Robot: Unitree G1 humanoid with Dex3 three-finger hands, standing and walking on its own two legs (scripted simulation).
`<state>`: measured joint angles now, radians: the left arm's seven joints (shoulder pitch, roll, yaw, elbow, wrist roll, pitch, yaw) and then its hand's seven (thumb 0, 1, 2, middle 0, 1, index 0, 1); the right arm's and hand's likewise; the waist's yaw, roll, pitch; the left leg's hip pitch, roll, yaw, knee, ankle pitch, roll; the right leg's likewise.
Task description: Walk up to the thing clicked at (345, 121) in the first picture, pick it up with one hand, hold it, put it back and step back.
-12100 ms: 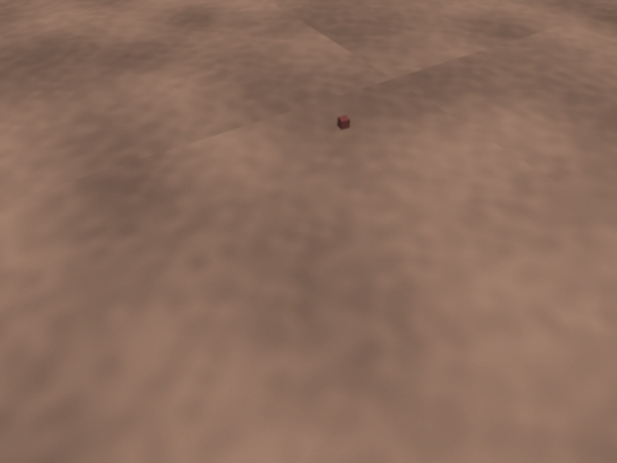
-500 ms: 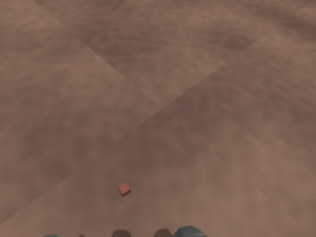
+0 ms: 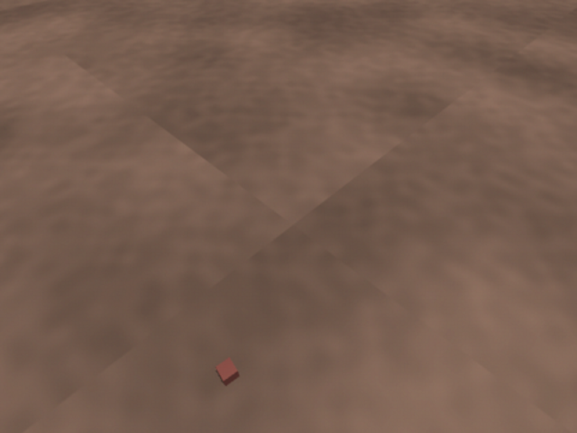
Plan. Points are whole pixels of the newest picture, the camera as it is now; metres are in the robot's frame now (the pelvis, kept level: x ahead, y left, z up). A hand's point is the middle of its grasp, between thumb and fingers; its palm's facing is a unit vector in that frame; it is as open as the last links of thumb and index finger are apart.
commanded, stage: walk up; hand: left
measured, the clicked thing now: (227, 371) +0.45 +0.23 -0.74
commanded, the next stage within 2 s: stand in 1.42 s
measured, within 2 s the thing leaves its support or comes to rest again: neither
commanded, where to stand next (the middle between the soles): +0.08 -0.02 m, yaw +2 degrees
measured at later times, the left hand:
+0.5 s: hand out of the picture +0.13 +0.25 -0.14, palm faces +0.01 -0.94 -0.35, open 7.4 cm
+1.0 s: hand out of the picture +0.12 +0.24 -0.15, palm faces -0.02 -0.95 -0.32, open 7.4 cm
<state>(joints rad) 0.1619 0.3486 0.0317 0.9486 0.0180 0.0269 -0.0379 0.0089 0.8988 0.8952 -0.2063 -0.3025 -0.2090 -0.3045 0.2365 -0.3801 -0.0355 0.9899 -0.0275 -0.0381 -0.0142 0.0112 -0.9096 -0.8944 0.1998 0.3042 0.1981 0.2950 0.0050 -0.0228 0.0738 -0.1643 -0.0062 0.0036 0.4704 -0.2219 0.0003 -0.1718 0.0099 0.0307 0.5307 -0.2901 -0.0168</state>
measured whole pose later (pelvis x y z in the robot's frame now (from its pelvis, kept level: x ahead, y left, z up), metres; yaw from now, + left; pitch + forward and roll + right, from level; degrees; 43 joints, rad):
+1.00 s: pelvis +0.03 -0.01 +0.01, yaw -1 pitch -3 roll +0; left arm 0.10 0.35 0.03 1.10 0.01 0.02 -0.02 0.01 0.90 0.90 -0.20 -0.30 -0.21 -0.30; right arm 0.14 -0.36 -0.01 1.09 -0.02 -0.03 -0.02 0.01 -0.91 -0.89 0.20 0.30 0.20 0.30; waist -0.01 -0.01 0.06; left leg -0.08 0.02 0.01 0.35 -0.22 -0.02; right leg -0.07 0.03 0.03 0.36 -0.23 -0.02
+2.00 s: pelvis +0.01 +0.01 +0.01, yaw +0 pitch -2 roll +0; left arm 0.11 0.35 0.00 1.13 0.01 -0.01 -0.01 0.01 0.90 0.90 -0.20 -0.30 -0.21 -0.30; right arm 0.10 -0.35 0.00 1.13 -0.02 -0.01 0.00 0.01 -0.91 -0.89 0.20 0.30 0.20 0.30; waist 0.00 0.00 0.07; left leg -0.10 0.00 0.01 0.30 -0.17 0.01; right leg -0.08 0.00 0.03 0.30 -0.18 0.01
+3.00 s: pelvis +0.01 +0.02 +0.01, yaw +0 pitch -2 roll +0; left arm 0.13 0.35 -0.01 1.12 0.01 -0.01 0.00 0.01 0.90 0.90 -0.20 -0.30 -0.21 -0.30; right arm 0.11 -0.35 0.00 1.13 -0.01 -0.01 0.00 0.01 -0.91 -0.89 0.20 0.30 0.20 0.30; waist -0.01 0.00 0.06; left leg -0.11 -0.02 0.00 0.32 -0.18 0.02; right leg -0.08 -0.01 0.02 0.30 -0.19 0.02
